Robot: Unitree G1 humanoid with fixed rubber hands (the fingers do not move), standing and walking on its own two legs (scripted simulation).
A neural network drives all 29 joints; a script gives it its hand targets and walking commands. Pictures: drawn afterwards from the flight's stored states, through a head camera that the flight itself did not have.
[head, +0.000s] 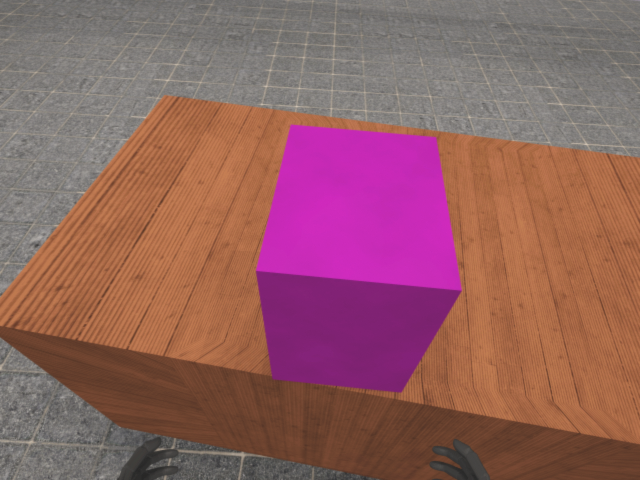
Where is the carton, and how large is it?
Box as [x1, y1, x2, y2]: [256, 125, 461, 392]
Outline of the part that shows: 291,125 256,268 272,378 400,392 461,290 435,137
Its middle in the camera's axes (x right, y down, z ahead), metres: +0.04 +0.03 +0.56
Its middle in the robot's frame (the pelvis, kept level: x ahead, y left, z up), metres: +0.42 -0.04 +0.01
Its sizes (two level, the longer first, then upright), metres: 0.246 0.198 0.288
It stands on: a pedestal, 0.64 m high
